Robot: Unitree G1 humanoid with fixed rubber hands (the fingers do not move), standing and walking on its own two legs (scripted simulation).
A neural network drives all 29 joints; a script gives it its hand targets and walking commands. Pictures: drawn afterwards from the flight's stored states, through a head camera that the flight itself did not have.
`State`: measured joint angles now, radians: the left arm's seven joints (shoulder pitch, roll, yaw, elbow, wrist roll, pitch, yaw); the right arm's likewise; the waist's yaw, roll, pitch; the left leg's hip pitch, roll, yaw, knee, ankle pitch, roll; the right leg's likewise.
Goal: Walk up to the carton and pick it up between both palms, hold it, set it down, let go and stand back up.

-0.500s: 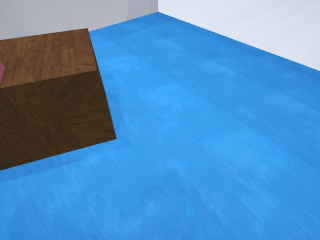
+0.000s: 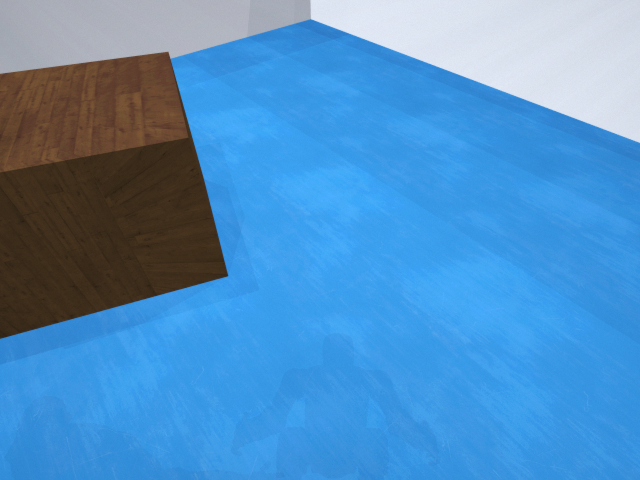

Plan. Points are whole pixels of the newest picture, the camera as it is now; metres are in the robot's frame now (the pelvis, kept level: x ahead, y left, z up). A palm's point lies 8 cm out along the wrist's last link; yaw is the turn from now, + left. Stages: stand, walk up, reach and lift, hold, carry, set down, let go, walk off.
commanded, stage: stand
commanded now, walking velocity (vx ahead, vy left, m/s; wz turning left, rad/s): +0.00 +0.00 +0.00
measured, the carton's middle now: out of the picture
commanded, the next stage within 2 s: walk up in 0.14 s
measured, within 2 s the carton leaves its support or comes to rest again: neither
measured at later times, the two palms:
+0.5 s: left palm out of the picture +0.05 +0.33 -0.10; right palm out of the picture +0.11 -0.28 -0.12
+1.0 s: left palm out of the picture +0.12 +0.51 -0.09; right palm (387, 397) +0.28 -0.08 -0.11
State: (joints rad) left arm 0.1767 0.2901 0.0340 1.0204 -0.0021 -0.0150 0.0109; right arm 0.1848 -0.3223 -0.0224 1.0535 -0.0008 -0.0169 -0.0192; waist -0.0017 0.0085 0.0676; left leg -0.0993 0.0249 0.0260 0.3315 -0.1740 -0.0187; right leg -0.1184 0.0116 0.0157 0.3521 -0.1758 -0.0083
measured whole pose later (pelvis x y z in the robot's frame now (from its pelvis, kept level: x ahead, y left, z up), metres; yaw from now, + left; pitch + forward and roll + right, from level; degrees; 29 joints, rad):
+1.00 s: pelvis +0.12 +0.19 -0.02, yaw +13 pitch -5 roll +1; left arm 0.40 0.42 0.03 0.64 0.03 -0.03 0.03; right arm 0.29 -0.38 -0.07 0.63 -0.04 0.06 0.08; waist -0.04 0.00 0.07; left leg -0.25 -0.01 0.05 0.62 -0.30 0.04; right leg -0.44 -0.05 -0.09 0.86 -0.45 -0.05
